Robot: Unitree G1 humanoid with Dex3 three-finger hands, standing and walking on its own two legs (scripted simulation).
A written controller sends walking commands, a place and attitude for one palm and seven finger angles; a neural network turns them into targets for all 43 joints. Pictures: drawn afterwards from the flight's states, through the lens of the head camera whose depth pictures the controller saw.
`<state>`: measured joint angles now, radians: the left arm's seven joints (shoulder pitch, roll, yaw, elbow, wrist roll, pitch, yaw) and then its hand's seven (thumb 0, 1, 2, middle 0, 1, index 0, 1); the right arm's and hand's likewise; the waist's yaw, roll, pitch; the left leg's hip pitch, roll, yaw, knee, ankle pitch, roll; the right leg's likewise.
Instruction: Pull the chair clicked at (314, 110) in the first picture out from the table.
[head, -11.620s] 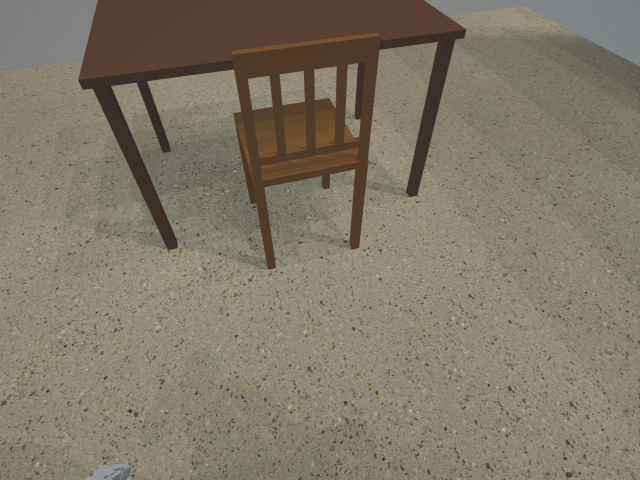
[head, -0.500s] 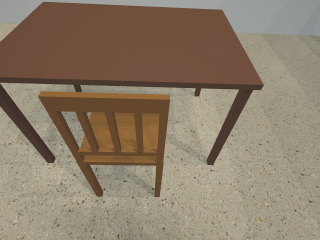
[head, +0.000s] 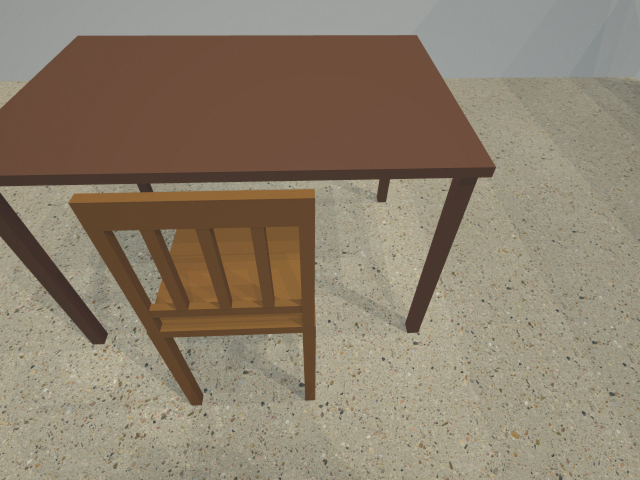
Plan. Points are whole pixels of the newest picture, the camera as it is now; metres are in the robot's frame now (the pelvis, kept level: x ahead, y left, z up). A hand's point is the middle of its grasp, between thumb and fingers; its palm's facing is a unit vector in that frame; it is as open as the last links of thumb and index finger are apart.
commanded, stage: look again from close up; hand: left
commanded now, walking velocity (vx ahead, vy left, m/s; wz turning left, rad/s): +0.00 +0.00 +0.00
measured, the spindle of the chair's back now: (216, 269) +0.51 +0.23 -0.11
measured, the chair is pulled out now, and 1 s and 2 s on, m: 0.00 0.00 0.00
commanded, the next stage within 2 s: none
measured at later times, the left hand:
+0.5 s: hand out of the picture +0.05 +0.21 -0.18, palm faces +0.02 -0.97 -0.23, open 7.4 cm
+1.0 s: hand out of the picture -0.04 +0.23 -0.18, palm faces +0.01 -0.98 -0.18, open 7.4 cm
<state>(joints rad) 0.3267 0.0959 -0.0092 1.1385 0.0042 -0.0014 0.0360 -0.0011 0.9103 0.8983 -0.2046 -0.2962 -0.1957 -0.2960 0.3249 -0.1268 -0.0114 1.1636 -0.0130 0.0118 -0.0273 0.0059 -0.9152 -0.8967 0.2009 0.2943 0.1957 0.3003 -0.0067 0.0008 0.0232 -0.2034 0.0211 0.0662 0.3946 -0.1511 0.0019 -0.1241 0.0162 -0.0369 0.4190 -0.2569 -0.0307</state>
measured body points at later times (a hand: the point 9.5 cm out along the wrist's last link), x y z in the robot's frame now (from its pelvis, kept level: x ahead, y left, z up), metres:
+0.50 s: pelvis +0.00 +0.03 -0.01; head +0.00 +0.03 +0.44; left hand +0.05 +0.26 -0.16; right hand +0.06 -0.21 -0.16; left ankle +0.04 +0.12 -0.74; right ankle -0.02 -0.10 -0.74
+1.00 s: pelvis -0.01 +0.06 +0.00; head +0.00 +0.07 +0.45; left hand -0.03 +0.28 -0.17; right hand +0.01 -0.18 -0.16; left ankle +0.04 +0.12 -0.74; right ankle -0.02 -0.10 -0.74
